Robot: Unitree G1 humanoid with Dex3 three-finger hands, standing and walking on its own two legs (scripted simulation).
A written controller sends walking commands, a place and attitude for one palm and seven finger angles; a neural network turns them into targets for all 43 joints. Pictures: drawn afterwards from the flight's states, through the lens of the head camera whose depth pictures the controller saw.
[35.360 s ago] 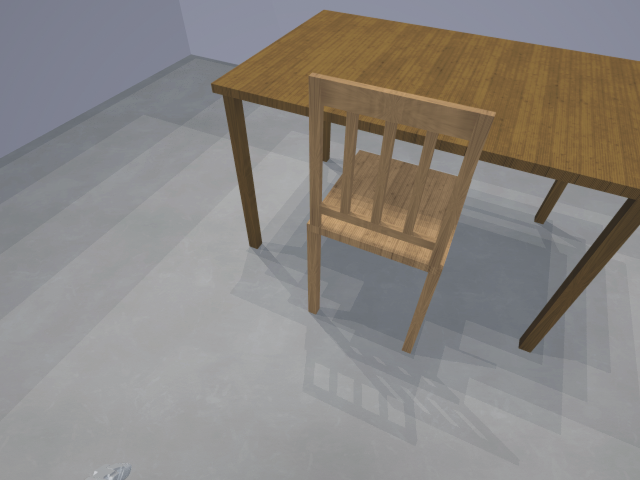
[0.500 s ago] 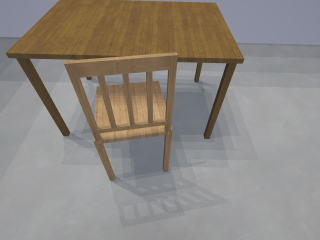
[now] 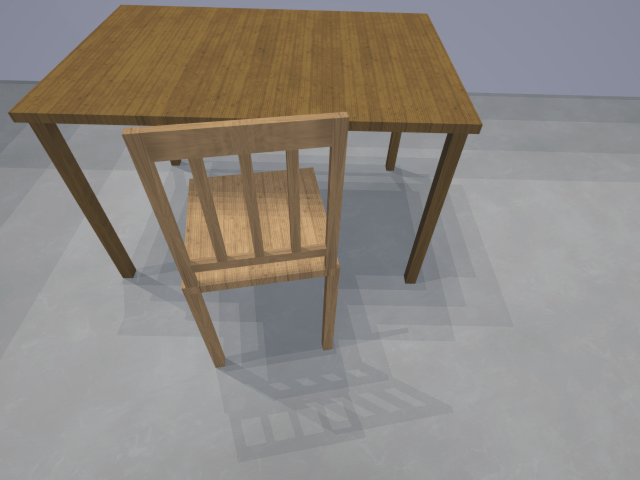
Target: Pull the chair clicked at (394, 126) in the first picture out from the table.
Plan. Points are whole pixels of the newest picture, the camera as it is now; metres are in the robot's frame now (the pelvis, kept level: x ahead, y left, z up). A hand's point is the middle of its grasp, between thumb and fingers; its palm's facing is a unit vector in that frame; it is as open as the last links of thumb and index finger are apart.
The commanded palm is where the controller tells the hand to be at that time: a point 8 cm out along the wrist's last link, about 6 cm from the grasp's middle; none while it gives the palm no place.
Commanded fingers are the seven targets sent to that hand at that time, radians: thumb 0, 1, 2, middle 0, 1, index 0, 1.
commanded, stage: look to check the result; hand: left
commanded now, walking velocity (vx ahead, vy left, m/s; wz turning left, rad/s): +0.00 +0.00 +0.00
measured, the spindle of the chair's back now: (252, 209) +0.63 +0.17 -0.09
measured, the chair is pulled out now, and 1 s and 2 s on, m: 0.14 0.14 0.14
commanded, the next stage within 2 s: take the last steps up to it in 0.08 s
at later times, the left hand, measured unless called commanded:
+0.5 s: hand out of the picture +0.01 +0.17 -0.19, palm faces +0.02 -0.98 -0.17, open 7.4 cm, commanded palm none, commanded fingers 0.00 0.90 0.90 -0.20 -0.30 -0.20 -0.30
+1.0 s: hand (208, 405) +0.27 +0.20 -0.19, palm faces +0.08 -0.97 -0.23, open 7.4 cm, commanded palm none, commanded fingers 0.00 0.90 0.90 -0.20 -0.30 -0.20 -0.30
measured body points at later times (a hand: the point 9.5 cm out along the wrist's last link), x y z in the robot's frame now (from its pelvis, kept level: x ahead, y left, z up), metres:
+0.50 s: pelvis +0.03 +0.00 -0.01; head +0.03 +0.00 +0.44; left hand +0.01 +0.22 -0.17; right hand -0.01 -0.22 -0.17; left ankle -0.01 +0.09 -0.75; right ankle -0.01 -0.13 -0.75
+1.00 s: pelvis +0.16 +0.00 -0.03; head +0.19 +0.00 +0.41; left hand +0.26 +0.25 -0.17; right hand +0.04 -0.20 -0.18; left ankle +0.00 +0.09 -0.72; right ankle +0.24 -0.12 -0.75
